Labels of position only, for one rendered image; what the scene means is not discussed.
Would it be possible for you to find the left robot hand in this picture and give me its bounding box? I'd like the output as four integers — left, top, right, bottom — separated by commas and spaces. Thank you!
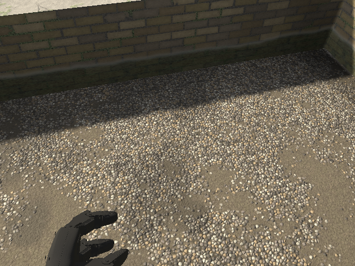
45, 210, 129, 266

